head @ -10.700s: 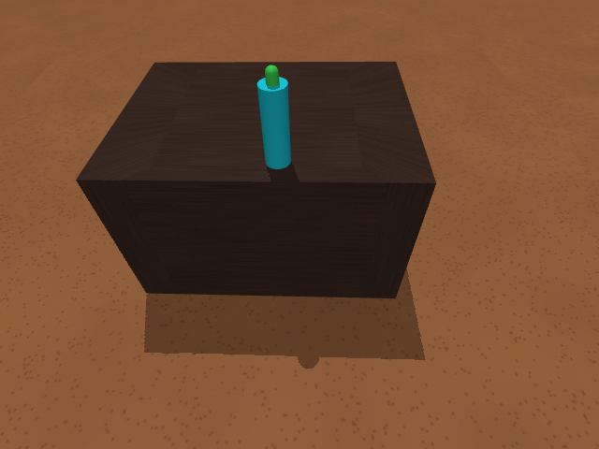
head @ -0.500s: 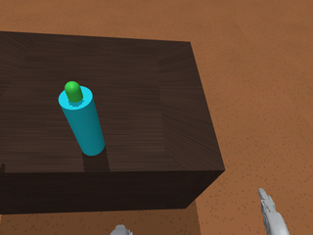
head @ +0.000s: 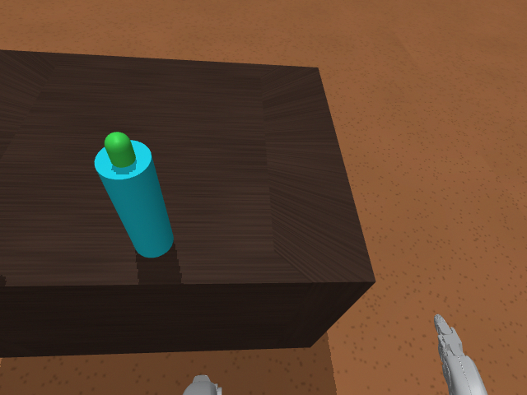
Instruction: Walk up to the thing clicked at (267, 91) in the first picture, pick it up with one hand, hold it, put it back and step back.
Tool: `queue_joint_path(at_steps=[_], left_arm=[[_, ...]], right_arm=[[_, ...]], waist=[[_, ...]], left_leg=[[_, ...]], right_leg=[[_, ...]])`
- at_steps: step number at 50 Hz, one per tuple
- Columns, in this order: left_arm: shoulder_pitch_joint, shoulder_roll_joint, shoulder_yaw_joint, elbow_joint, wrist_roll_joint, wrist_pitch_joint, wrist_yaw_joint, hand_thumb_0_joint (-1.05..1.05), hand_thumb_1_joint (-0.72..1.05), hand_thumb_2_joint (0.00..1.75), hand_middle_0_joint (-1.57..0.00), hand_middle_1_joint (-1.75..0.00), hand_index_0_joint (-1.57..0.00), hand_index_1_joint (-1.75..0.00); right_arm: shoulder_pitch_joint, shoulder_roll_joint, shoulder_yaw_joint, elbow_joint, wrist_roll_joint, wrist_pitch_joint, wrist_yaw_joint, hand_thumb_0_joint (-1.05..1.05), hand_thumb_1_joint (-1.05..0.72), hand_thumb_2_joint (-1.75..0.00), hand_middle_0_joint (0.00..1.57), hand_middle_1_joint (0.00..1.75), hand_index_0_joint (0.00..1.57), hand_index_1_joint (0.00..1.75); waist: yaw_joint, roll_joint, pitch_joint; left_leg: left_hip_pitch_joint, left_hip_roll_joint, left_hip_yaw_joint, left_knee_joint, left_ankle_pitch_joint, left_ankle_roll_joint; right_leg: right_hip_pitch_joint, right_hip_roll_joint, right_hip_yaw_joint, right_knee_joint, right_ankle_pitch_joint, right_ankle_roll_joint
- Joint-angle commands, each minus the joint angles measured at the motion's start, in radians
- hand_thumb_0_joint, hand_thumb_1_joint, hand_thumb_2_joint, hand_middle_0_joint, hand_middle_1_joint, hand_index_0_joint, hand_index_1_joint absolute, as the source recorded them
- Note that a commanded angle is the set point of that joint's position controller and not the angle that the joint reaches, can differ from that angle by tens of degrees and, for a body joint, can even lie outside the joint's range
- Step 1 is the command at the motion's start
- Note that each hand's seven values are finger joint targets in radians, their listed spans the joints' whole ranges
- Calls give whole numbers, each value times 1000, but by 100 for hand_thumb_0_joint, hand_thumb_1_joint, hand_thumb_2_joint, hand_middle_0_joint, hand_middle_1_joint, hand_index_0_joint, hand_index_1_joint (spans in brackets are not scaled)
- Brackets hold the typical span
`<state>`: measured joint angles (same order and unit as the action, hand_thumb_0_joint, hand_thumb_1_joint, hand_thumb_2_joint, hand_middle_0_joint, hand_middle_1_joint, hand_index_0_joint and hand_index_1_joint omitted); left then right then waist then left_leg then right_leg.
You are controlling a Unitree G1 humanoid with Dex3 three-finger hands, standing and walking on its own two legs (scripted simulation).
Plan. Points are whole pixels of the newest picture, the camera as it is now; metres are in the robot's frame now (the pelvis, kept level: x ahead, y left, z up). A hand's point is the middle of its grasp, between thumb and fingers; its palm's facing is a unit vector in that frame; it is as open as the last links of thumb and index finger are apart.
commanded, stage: approach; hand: left
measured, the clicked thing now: (138, 199) +0.43 +0.21 +0.03
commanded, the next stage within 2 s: close in in 0.40 s
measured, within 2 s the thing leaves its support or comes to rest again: neither
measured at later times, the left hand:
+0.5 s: hand (71, 248) +0.36 +0.31 -0.01, palm faces +0.18 -0.98 +0.10, open 17.7 cm
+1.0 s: hand (130, 239) +0.39 +0.23 -0.05, palm faces +0.21 -0.98 +0.05, open 17.7 cm
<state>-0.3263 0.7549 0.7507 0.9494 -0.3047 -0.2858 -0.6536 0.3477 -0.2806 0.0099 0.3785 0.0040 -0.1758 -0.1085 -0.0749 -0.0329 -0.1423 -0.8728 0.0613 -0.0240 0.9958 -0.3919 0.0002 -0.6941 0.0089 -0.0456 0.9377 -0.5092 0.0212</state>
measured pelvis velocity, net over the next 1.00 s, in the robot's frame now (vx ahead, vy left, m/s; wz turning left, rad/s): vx -0.01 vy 0.00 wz -0.04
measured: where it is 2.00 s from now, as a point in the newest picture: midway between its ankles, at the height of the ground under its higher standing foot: outside the picture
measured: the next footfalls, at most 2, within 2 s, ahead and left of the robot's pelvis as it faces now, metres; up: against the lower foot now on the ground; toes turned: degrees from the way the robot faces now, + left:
none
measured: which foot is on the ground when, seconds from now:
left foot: down 0.00-1.00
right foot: down 0.00-1.00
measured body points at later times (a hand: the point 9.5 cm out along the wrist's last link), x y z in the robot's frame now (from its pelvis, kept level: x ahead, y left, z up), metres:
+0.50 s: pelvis -0.01 +0.00 -0.02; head +0.09 +0.06 +0.42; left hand +0.34 +0.36 -0.01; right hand +0.15 -0.27 -0.02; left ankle +0.05 +0.11 -0.68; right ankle -0.03 -0.14 -0.68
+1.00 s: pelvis -0.01 +0.00 -0.05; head +0.10 +0.04 +0.39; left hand +0.38 +0.28 -0.05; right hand +0.14 -0.25 -0.04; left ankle +0.05 +0.11 -0.68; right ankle -0.03 -0.14 -0.68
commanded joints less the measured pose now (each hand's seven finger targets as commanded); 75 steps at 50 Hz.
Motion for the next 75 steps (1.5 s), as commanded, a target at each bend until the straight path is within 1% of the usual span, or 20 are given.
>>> queue_joint_path(at_steps=[1,2,5,8,11,23,26,28,31,33,38,41,46,52,59,61,63,65,69,75], left_arm=[[-231,416,73,-240,-38,-65,0,0,-61,8,-7,-7,-5,-10],[-248,426,77,-266,-35,-66,0,0,-53,5,-8,-6,-7,-7],[-167,271,-2,-151,-42,-39,-9,0,-57,4,-8,-6,-7,-7],[-258,301,-4,-252,-40,-59,9,0,-57,3,-8,-5,-7,-6],[-244,177,-70,-200,-36,-68,23,0,-56,4,-7,-5,-7,-6],[-317,83,-101,-237,17,-221,203,0,-61,2,-5,-4,-7,-3],[-309,39,-112,-168,38,-265,240,0,-59,1,-4,-4,-8,-2],[-340,79,-82,-226,46,-299,270,0,-60,1,-4,-4,-7,-2],[-349,-9,-132,-227,58,-321,304,0,-61,0,-5,-4,-7,-3],[-388,17,-124,-304,67,-337,338,0,-61,0,-5,-3,-7,-2],[-350,-120,-232,-292,101,-312,388,0,-61,0,-5,-2,-7,0],[-286,-165,-249,-270,100,-299,416,0,-61,0,-4,-1,-7,0],[-339,-141,-228,-370,94,-317,469,0,-60,2,-4,-2,-6,0],[-311,-230,-300,-309,127,-319,505,0,-61,0,-5,-1,-7,0],[-329,-203,-296,-350,145,-331,545,0,-61,0,-9,0,-8,0],[-329,-261,-329,-363,149,-330,560,0,-61,0,-9,0,-9,0],[-323,-244,-327,-384,158,-328,572,0,-61,0,-11,0,-10,0],[-294,-285,-350,-332,158,-321,578,0,-61,2,-27,-12,-26,-12],[-366,-238,-333,-378,166,-328,600,0,-57,11,-50,-30,-52,-29],[-380,-276,-361,-311,170,-316,606,0,-49,18,-67,-44,-69,-41]], right_arm=[[-16,-187,-93,-138,3,-57,-18,0,53,-5,5,5,5,5],[-12,-181,-88,-166,4,-56,-19,0,57,-4,5,5,5,5],[-1,-127,-35,-123,2,-56,-10,0,57,-4,5,5,5,5],[15,-164,-73,-104,-3,-55,-12,0,56,-4,5,5,5,5],[-19,-185,-97,-175,-8,-64,-5,0,58,-4,5,5,5,5],[49,-183,-152,-343,-28,-31,59,0,57,-4,5,5,5,5],[68,-158,-140,-391,-38,-23,78,0,57,-4,5,5,5,5],[64,-183,-173,-427,-47,-20,89,0,56,-4,5,5,5,5],[76,-174,-164,-512,-61,-14,109,0,54,-5,5,5,5,5],[107,-187,-186,-511,-66,2,114,0,54,-5,5,5,5,5],[142,-163,-178,-551,-68,41,116,0,53,-5,5,5,5,5],[153,-155,-172,-553,-58,58,113,0,54,-5,5,5,5,5],[183,-144,-172,-600,-46,84,118,0,55,-5,5,5,5,5],[199,-133,-170,-657,-43,105,126,0,53,-5,5,5,5,5],[196,-146,-196,-666,-51,139,132,0,52,-6,5,5,5,5],[186,-133,-183,-682,-54,144,138,0,53,-6,5,5,5,5],[200,-115,-169,-645,-53,154,140,0,52,-6,5,5,5,5],[190,-117,-164,-683,-49,157,141,0,53,-5,5,5,5,5],[176,-135,-185,-675,-51,176,139,0,52,-5,5,5,5,5],[181,-128,-176,-663,-50,191,140,0,51,-5,5,5,5,5]], waist=[[43,233,-295],[40,236,-326],[36,192,-235],[22,256,-275],[-16,173,-253],[-32,185,-261],[-44,175,-291],[-35,224,-379],[-36,272,-491],[-27,329,-548],[-52,290,-509],[-58,200,-424],[-56,169,-395],[-78,136,-385],[-52,191,-413],[-53,183,-420],[-44,198,-430],[-62,144,-406],[-60,173,-421],[-77,136,-395]], left_leg=[[421,-36,-16,-128,240,10],[440,-37,-16,-121,259,10],[393,-32,-18,-126,262,14],[436,-26,-23,-123,244,6],[418,-12,-37,-121,192,5],[296,-18,-30,-25,121,1],[252,-21,-26,29,148,5],[260,-23,-23,71,196,4],[309,-15,-35,105,277,-4],[353,-12,-41,115,331,-15],[308,-5,-46,108,273,-12],[219,-4,-45,104,225,0],[159,-12,-29,95,155,10],[189,-12,-26,88,161,12],[210,-17,-18,86,179,8],[228,-13,-23,77,186,6],[234,-14,-17,86,220,9],[210,-10,-21,81,221,13],[241,-8,-22,68,223,9],[236,-8,-18,60,214,15]], right_leg=[[-59,22,0,-129,220,-39],[-52,21,1,-128,235,-38],[-79,26,-9,-124,235,-37],[-123,26,-14,-112,208,-42],[-151,34,-23,-105,175,-42],[-240,24,0,-15,141,-46],[-259,25,6,20,162,-43],[-262,24,13,56,197,-43],[-284,33,0,104,228,-49],[-300,36,-5,127,243,-52],[-323,47,-7,121,212,-50],[-314,49,-10,119,206,-43],[-262,34,28,93,184,-29],[-270,39,19,99,195,-28],[-233,32,31,91,212,-28],[-231,36,23,91,214,-30],[-222,33,28,90,248,-26],[-209,36,24,85,260,-24],[-213,37,21,89,255,-27],[-205,34,32,64,267,-18]])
